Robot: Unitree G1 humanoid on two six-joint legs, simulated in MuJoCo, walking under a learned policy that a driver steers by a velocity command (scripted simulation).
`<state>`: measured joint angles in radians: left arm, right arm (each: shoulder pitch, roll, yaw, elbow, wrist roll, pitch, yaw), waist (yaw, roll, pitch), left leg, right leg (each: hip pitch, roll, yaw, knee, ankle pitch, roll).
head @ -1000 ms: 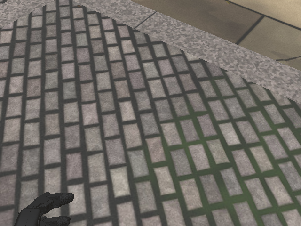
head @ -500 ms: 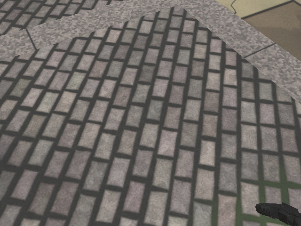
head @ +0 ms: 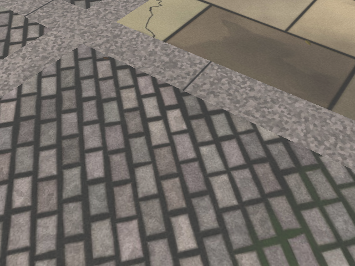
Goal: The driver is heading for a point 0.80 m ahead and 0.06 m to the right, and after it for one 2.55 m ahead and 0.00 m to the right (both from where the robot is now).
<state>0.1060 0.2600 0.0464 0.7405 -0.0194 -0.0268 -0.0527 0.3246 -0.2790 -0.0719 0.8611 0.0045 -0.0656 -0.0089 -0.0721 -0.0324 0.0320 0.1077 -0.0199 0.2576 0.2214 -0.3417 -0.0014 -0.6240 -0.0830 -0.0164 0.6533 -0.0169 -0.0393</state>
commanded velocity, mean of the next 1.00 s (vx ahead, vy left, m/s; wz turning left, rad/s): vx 0.27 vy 0.00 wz -0.27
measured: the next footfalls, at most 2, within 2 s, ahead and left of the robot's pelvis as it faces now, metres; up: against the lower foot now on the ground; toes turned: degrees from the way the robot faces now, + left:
right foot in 0.08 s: +0.21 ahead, -0.11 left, +0.00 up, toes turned -6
left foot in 0.52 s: +0.52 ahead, +0.03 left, +0.00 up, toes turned -17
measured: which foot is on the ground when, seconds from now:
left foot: down 0.00-0.08, up 0.10-0.50, down 0.52-1.00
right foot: up 0.00-0.06, down 0.08-0.54, up 0.56-0.80, down 0.82-1.00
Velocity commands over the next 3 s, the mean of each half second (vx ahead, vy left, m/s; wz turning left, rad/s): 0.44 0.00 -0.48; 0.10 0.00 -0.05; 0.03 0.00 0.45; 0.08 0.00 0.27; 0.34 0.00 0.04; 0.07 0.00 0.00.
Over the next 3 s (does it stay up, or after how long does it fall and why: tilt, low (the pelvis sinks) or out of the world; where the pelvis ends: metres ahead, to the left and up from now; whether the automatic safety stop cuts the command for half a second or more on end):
stays up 0.75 -0.07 0.01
